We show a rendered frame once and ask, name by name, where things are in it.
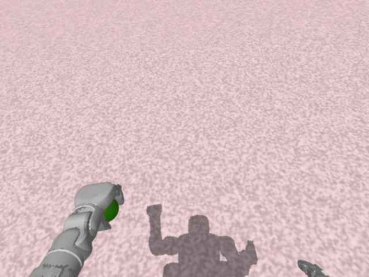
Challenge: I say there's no left robot arm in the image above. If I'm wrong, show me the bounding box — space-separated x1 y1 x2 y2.
29 203 103 277

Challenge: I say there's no right robot hand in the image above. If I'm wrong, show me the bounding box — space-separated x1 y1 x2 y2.
298 260 330 277

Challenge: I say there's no left robot hand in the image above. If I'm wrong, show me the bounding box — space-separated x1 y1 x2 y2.
74 182 124 231

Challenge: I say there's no ball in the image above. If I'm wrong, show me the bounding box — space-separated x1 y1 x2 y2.
103 199 119 222

